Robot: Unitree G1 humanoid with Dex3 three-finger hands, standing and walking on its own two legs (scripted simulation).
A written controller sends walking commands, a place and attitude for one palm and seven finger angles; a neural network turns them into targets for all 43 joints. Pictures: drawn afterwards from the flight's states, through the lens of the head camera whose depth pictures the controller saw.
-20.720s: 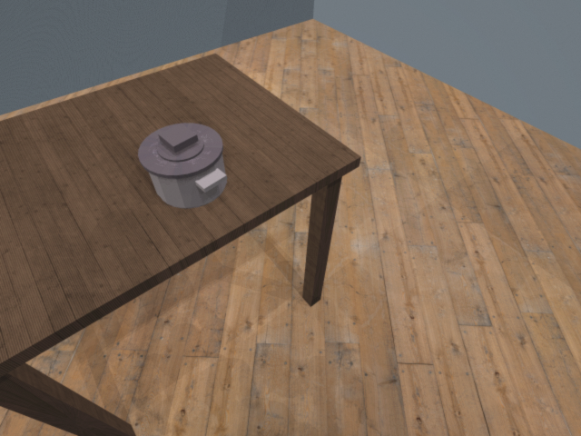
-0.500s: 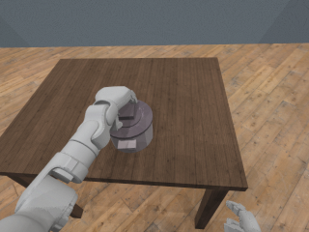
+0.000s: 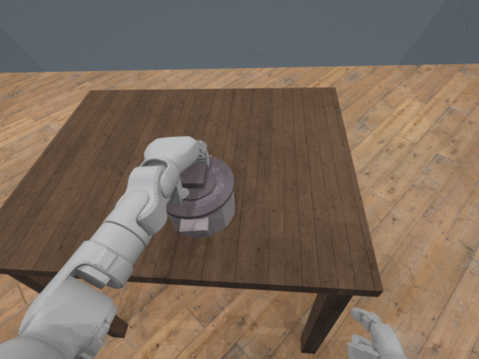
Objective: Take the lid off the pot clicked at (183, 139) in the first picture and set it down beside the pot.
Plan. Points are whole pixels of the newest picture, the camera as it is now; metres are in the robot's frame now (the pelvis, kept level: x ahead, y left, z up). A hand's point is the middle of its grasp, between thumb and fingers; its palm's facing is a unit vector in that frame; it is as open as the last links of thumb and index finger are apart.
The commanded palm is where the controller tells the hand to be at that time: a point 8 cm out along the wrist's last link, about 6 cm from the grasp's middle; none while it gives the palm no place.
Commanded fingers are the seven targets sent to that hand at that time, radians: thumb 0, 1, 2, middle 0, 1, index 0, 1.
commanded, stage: close the fingers and squeeze the knob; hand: left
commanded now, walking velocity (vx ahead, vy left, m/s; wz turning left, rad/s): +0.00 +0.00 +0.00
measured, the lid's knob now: (192, 175) +0.43 +0.11 +0.07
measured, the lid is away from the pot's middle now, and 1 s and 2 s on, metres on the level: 0.00 0.01 0.01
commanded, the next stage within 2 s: lift the lid straight up in 0.70 s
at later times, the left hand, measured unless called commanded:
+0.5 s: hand (182, 180) +0.40 +0.12 +0.09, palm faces -0.29 -0.04 -0.96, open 9.0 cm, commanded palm +0.39 +0.12 +0.15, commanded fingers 0.00 0.31 1.20 -0.83 -0.87 -0.74 -0.80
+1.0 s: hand (181, 179) +0.40 +0.12 +0.09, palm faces -0.28 -0.04 -0.96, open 8.8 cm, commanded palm +0.38 +0.12 +0.17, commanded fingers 0.00 0.44 1.22 -0.91 -0.94 -0.81 -0.81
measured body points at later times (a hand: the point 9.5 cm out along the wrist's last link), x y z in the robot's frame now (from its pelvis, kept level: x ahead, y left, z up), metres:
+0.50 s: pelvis +0.00 +0.00 +0.00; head +0.02 -0.03 +0.45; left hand +0.41 +0.12 +0.14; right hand +0.17 -0.22 -0.12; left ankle +0.02 +0.11 -0.74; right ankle -0.04 -0.12 -0.74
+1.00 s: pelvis +0.00 +0.00 +0.00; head +0.01 -0.03 +0.45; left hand +0.41 +0.12 +0.15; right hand +0.16 -0.23 -0.12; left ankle +0.02 +0.11 -0.74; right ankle -0.04 -0.12 -0.74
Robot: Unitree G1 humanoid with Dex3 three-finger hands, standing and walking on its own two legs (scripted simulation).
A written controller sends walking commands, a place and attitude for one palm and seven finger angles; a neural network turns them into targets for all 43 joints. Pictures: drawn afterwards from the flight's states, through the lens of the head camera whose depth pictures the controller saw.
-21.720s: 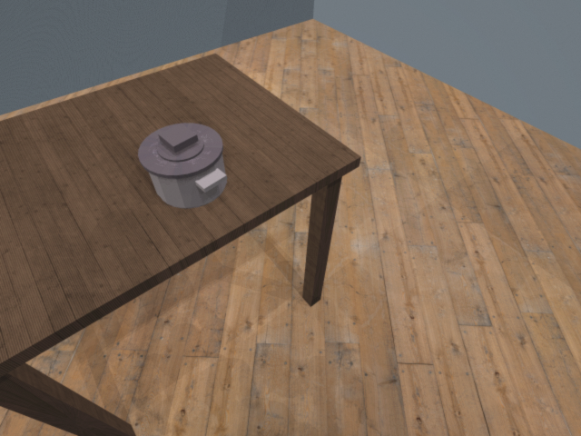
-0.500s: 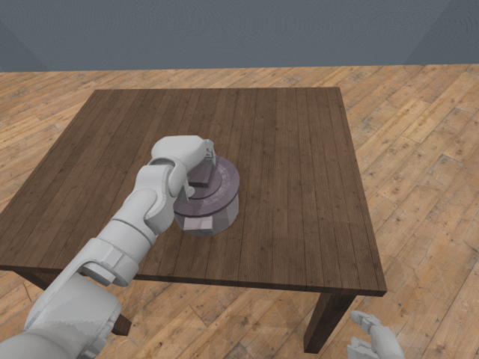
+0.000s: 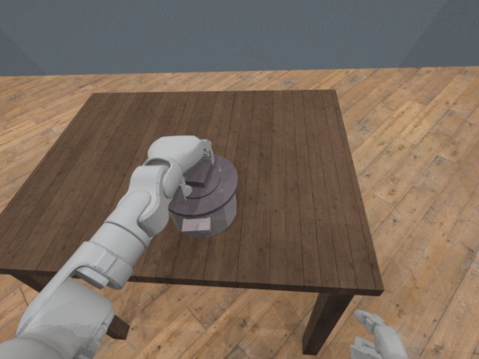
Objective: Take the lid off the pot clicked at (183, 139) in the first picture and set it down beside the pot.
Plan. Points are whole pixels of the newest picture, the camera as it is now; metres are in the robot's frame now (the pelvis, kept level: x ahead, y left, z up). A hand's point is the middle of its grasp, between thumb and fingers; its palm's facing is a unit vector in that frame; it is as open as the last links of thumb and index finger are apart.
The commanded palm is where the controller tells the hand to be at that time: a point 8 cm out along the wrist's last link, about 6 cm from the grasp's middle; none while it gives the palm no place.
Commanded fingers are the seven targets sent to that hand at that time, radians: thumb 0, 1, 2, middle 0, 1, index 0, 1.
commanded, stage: lift the lid straight up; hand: left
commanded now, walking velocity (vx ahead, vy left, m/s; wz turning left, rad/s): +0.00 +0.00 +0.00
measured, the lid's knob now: (195, 173) +0.43 +0.10 +0.07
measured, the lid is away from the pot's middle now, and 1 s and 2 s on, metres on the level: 0.01 0.01 0.02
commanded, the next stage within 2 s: move the lid sideways beside the pot in 1.80 s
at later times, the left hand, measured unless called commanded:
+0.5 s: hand (179, 162) +0.40 +0.11 +0.14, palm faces -0.23 -0.04 -0.97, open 8.7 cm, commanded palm +0.38 +0.12 +0.21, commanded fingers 0.00 0.44 1.22 -0.91 -0.94 -0.81 -0.81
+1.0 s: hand (171, 140) +0.42 +0.12 +0.17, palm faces -0.21 -0.03 -0.98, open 8.7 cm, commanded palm +0.39 +0.12 +0.25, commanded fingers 0.00 0.44 1.22 -0.91 -0.94 -0.81 -0.81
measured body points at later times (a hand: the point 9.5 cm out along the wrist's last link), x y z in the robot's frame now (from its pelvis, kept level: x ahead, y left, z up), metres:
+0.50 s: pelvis -0.01 +0.00 +0.00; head -0.01 -0.04 +0.45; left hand +0.41 +0.11 +0.19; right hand +0.18 -0.22 -0.11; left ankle +0.02 +0.11 -0.74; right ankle -0.04 -0.12 -0.74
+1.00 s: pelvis -0.01 +0.00 +0.00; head +0.00 -0.03 +0.45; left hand +0.42 +0.12 +0.23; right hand +0.17 -0.22 -0.11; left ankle +0.02 +0.11 -0.74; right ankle -0.04 -0.12 -0.74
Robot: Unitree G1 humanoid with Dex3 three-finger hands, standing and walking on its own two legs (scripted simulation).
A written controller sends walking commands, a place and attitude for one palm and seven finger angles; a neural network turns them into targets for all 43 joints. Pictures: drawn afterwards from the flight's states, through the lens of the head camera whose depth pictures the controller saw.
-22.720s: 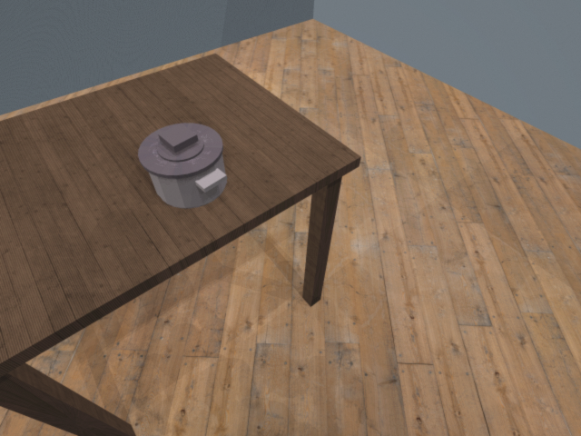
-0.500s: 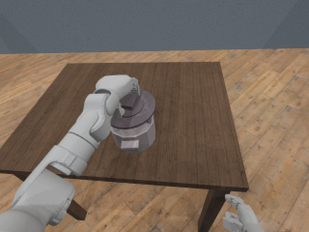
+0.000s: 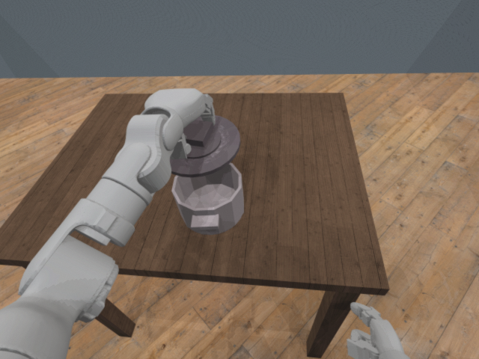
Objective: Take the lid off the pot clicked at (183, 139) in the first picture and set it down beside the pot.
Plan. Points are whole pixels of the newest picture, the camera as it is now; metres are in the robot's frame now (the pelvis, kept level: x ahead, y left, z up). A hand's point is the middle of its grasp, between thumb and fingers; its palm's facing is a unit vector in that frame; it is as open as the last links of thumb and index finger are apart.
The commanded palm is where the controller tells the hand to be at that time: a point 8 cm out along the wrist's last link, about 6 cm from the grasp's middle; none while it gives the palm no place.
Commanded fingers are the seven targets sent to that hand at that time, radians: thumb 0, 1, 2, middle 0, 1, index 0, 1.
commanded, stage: lift the lid straight up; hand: left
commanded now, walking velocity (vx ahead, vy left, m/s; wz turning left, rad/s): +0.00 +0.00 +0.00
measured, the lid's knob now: (195, 132) +0.46 +0.09 +0.16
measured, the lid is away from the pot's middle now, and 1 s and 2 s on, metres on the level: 0.01 0.02 0.14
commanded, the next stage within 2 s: move the lid sideways beside the pot in 0.80 s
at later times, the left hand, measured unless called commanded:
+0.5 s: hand (178, 117) +0.43 +0.11 +0.21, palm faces -0.12 -0.02 -0.99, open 8.7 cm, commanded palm +0.40 +0.11 +0.29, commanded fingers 0.00 0.44 1.22 -0.91 -0.94 -0.81 -0.81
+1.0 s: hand (177, 109) +0.43 +0.10 +0.23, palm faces -0.13 -0.01 -0.99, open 8.7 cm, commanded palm +0.40 +0.12 +0.30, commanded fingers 0.00 0.44 1.22 -0.91 -0.94 -0.81 -0.81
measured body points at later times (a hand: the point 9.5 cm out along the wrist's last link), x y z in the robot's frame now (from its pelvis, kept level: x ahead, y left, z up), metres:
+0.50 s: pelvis +0.00 +0.01 +0.00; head +0.00 -0.03 +0.45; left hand +0.43 +0.11 +0.27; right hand +0.19 -0.22 -0.11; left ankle +0.04 +0.10 -0.74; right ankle -0.03 -0.13 -0.74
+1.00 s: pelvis -0.01 +0.00 +0.00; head -0.02 -0.04 +0.45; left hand +0.43 +0.10 +0.28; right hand +0.17 -0.23 -0.11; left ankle +0.04 +0.10 -0.74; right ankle -0.03 -0.13 -0.74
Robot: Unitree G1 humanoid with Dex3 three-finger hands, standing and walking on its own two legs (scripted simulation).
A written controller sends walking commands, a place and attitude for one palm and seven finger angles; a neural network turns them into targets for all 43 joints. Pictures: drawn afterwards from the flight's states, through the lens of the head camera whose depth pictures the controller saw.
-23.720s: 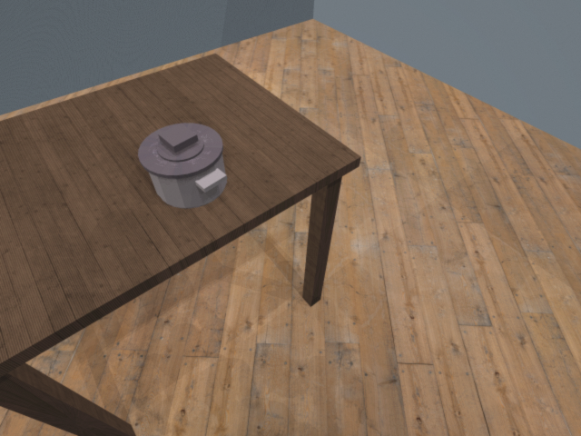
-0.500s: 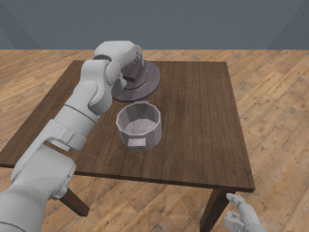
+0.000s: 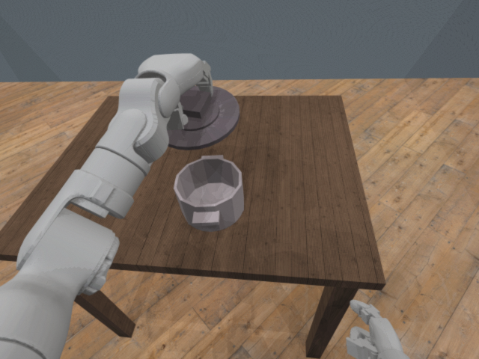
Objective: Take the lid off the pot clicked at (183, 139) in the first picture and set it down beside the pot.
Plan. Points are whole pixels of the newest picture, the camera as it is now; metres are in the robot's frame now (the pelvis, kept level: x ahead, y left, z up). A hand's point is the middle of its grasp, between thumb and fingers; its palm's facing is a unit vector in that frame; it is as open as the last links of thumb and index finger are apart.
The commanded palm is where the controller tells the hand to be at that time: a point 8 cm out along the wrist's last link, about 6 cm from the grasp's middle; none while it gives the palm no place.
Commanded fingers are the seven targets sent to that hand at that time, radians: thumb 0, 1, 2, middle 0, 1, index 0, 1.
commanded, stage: move the lid sideways beside the pot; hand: left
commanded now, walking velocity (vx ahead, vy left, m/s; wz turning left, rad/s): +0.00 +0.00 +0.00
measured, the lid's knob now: (192, 103) +0.47 +0.09 +0.21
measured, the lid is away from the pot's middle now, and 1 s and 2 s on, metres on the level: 0.02 0.14 0.24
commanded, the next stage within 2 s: lower the lid onto the table in 1.94 s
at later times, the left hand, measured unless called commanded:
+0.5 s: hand (140, 107) +0.45 +0.18 +0.22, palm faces -0.17 -0.02 -0.99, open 8.7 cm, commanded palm +0.42 +0.18 +0.29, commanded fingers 0.00 0.44 1.22 -0.91 -0.94 -0.81 -0.81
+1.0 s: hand (99, 115) +0.43 +0.24 +0.22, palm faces -0.18 -0.01 -0.98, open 8.7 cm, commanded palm +0.41 +0.24 +0.29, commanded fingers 0.00 0.44 1.22 -0.91 -0.94 -0.81 -0.81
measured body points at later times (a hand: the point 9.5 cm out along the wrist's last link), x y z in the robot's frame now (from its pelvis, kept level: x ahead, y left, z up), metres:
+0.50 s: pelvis +0.01 +0.01 +0.00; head +0.03 -0.03 +0.45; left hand +0.45 +0.17 +0.28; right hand +0.20 -0.23 -0.10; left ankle +0.05 +0.11 -0.74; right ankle -0.01 -0.13 -0.74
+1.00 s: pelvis +0.00 +0.02 +0.00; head +0.02 +0.00 +0.45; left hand +0.44 +0.24 +0.28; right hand +0.17 -0.21 -0.11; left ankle +0.05 +0.11 -0.74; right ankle -0.01 -0.12 -0.74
